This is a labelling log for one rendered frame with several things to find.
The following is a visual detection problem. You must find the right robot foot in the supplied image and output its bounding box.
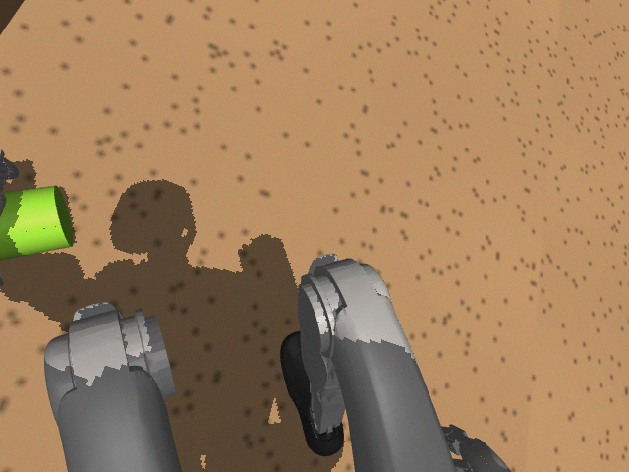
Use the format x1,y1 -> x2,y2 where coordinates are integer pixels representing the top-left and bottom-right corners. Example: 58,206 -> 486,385
280,331 -> 344,456

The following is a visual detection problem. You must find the left robot hand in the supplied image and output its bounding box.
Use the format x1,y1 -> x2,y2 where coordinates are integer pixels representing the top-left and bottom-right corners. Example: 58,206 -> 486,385
0,150 -> 19,286

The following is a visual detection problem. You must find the right robot hand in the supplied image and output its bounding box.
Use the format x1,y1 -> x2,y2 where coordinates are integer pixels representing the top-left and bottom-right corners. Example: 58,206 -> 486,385
441,424 -> 511,472

